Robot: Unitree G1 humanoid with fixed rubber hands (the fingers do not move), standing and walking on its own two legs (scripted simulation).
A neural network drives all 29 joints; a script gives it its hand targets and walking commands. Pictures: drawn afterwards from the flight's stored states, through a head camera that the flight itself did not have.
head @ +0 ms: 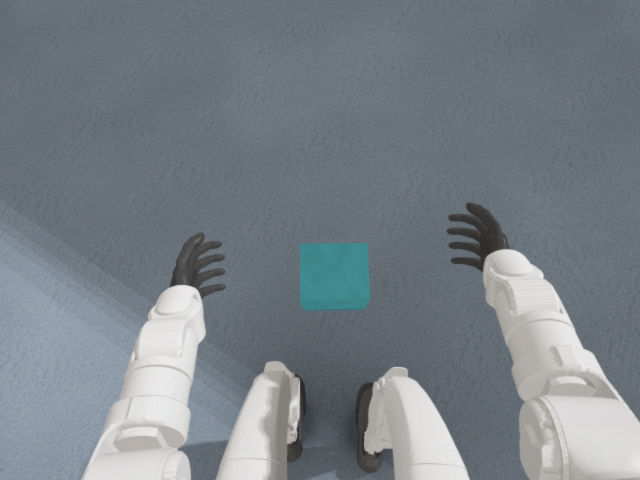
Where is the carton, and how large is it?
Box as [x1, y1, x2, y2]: [300, 243, 369, 310]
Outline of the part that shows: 300,244 300,302 303,310 363,309 369,300 367,243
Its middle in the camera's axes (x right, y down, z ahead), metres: +0.04 +0.11 +1.03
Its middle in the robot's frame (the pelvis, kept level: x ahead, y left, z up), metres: +0.47 +0.00 -0.60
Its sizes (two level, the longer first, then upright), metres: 0.171 0.145 0.166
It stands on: the floor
